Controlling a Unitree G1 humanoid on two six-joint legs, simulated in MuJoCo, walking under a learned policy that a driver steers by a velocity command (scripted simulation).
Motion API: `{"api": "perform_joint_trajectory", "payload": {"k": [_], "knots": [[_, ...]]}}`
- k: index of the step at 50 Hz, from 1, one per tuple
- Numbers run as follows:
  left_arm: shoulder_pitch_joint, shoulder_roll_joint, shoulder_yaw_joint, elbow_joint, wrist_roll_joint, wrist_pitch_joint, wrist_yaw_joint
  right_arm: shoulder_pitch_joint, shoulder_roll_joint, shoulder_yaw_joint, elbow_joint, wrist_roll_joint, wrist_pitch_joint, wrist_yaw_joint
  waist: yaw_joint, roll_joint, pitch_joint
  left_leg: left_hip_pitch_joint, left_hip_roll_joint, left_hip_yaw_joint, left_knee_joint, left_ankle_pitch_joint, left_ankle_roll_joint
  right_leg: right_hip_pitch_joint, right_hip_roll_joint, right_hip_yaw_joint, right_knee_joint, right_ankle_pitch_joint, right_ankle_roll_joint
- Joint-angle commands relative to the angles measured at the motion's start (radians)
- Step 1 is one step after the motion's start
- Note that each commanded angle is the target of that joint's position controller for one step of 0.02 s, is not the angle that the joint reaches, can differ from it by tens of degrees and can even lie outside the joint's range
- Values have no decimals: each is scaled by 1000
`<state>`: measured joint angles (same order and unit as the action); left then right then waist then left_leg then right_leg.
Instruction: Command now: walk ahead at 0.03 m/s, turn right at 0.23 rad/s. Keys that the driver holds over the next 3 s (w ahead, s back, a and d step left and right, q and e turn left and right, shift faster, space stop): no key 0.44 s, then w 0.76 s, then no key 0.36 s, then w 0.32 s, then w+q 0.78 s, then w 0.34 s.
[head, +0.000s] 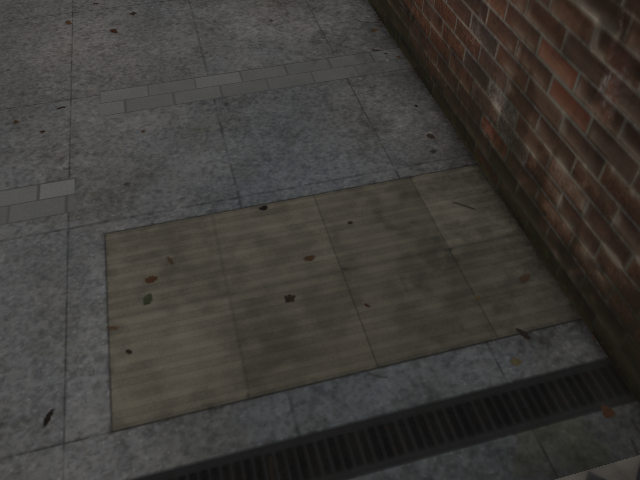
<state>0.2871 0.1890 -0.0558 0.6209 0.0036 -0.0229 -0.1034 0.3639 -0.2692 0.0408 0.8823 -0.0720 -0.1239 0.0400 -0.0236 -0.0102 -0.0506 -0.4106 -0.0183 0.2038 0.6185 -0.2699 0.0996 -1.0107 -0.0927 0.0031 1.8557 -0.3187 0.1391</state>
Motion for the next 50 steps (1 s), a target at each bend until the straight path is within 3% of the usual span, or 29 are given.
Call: {"api": "perform_joint_trajectory", "payload": {"k": [1,2,4,8,15,19,20,21,22,23,25,26,27,28,29,30,32,36,37,40,41,42,43,44,45,46,48,49,50], "knots": [[41,34,-2,-55,-32,-37,14,62,-82,5,-15,-13,-19,12,-26,69,44,252,327,-481,-189,35,19,-259,-79,128,-180,11,23],[89,-5,-16,-34,-25,-42,16,10,-51,10,-26,-16,-17,14,-7,8,79,271,319,-464,-204,-55,36,-241,-118,160,-409,204,30],[24,36,1,-18,-73,-55,10,29,-34,24,-24,3,-30,15,-38,10,130,136,212,-341,-247,-200,-69,-118,-95,57,-441,171,41],[-35,36,13,12,-65,-78,9,107,-55,16,23,-13,-42,9,-72,40,75,270,164,-244,-156,186,-156,-41,-62,20,-501,81,22],[13,45,53,118,-9,-83,12,166,-24,9,144,17,-46,31,-16,62,101,325,141,-153,-112,577,-151,141,-16,-28,-729,234,-44],[97,17,83,181,-17,-59,2,-57,-68,-8,120,54,-13,73,90,73,67,101,236,-206,-191,553,-42,632,-21,-24,-1005,255,-34],[37,-7,51,204,-10,33,95,-43,-114,-45,113,139,35,-14,72,47,-87,147,338,-157,-85,756,-2,787,42,-15,-1074,126,-119],[40,-25,45,220,-22,70,121,3,-91,-38,128,141,65,-35,60,16,-46,126,310,-129,-71,845,-9,836,28,3,-1147,266,-152],[183,1,77,249,3,4,47,-75,-14,0,125,46,37,77,147,29,146,23,236,-236,-119,540,-46,821,-50,25,-1121,362,-91],[77,123,92,258,-15,-28,29,41,-17,-32,119,75,33,99,2,-33,42,127,144,-187,-181,38,-65,801,-29,27,-1273,194,-116],[-22,235,144,242,10,-36,37,144,-134,-97,148,35,32,70,-105,-6,235,166,127,-224,-337,-548,17,482,59,-26,-1281,-414,-118],[-57,222,149,227,0,-39,47,187,-162,-122,188,1,24,44,-128,37,259,265,205,-297,-362,-600,87,327,68,-16,-1208,-382,-113],[-65,98,113,222,19,-35,67,227,-134,-130,228,-39,25,23,-138,88,256,365,324,-419,-407,-536,178,221,25,6,-1055,-217,-102],[-68,44,94,224,25,-31,77,263,-79,-124,240,-39,24,6,-154,53,258,456,401,-533,-427,-475,241,85,-18,78,-1002,-117,-141],[-232,119,115,182,-22,7,120,182,-107,-123,219,98,84,-31,-96,-23,214,454,397,-445,-322,-114,183,172,-16,20,-1043,-7,-182],[-163,97,111,208,-10,26,127,145,-107,-128,202,111,103,-38,-57,-7,135,466,371,-388,-267,5,169,234,7,9,-1000,12,-203],[-73,91,111,268,22,42,124,137,-116,-135,189,103,108,-40,-33,34,112,423,355,-336,-251,3,155,279,25,-31,-918,13,-233],[-89,54,106,336,21,38,106,94,-81,-124,161,64,93,-47,2,79,162,101,308,-240,-165,-110,107,481,46,-117,-838,122,-218],[124,21,91,353,103,-11,38,129,20,-81,192,-104,37,-5,12,76,334,-164,264,-198,-205,-315,169,556,71,-66,-594,119,-238],[127,106,128,303,101,-81,17,6,-116,-121,206,-61,-30,0,66,29,230,-109,283,-213,-20,-264,202,614,97,-74,-620,-42,-215],[-2,117,126,302,29,-50,90,-42,-190,-144,163,74,27,-26,103,92,157,42,258,-159,211,321,73,631,54,-41,-1068,-84,-230],[173,135,133,359,25,-51,112,-26,-185,-152,166,100,55,-36,145,44,45,-6,185,-86,537,536,32,876,87,-32,-1148,195,-256],[332,202,138,452,15,-56,112,-43,-79,-139,131,82,61,-45,183,-229,28,-327,50,-105,916,-176,-19,1072,-65,232,-1161,593,-309],[667,289,153,487,120,-108,47,-20,2,-116,67,-42,24,30,247,-242,-131,-439,-157,-441,909,-326,43,1245,-84,476,-1228,629,-444],[565,262,165,510,132,-149,1,-153,-9,-124,-12,-19,7,34,216,-142,159,-764,-150,-495,857,-315,45,1109,-248,679,-1317,350,-568],[391,198,150,476,109,-146,-11,-228,-45,-125,-22,-6,2,16,169,-51,250,-868,-57,-534,815,-232,56,1010,-286,681,-1293,180,-577],[87,48,105,417,103,-103,14,49,26,-93,97,-32,18,-2,-21,30,148,-547,49,-410,757,43,29,625,-190,423,-1157,186,-494],[-25,73,108,355,40,-87,82,-77,-85,-136,70,62,49,-50,-60,92,123,-243,-5,-373,417,270,-43,471,-69,199,-1086,75,-337],[-40,80,108,350,21,-83,105,-58,-44,-125,75,89,69,-39,-87,84,123,92,-64,-211,269,540,-79,174,24,28,-1069,-86,-310]]}}
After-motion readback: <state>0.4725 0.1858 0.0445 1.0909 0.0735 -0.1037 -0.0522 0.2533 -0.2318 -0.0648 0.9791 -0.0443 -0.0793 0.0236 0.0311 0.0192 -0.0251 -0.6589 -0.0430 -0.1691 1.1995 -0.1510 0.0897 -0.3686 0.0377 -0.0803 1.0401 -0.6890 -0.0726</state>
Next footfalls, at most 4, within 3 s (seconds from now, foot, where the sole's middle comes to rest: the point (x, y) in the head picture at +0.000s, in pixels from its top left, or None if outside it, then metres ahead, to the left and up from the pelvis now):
0.04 right None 0.05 -0.13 -0.58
0.42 right None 0.15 -0.13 -0.76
0.82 right None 0.16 -0.14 -0.76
1.20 left None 0.35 0.04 -0.96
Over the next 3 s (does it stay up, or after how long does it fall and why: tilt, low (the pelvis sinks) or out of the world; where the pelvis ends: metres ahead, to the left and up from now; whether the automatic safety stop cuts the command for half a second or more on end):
stays up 1.21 0.06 -0.39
